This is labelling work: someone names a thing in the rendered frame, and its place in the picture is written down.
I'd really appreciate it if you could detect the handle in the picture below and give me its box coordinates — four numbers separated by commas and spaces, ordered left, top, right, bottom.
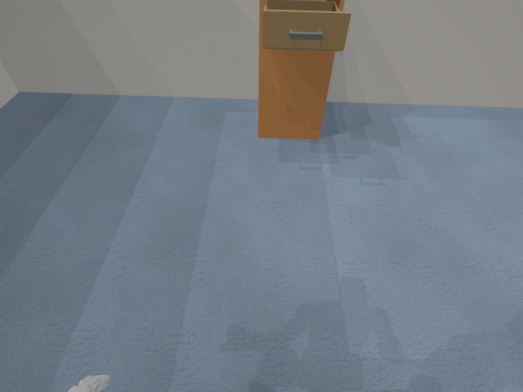
289, 29, 323, 40

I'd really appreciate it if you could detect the cabinet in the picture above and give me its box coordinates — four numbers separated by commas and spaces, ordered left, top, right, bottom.
258, 0, 345, 140

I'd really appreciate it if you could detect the drawer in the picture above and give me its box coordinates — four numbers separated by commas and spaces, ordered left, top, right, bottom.
262, 0, 351, 51

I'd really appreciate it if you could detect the left robot hand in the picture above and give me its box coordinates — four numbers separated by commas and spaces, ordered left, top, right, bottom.
68, 375, 110, 392

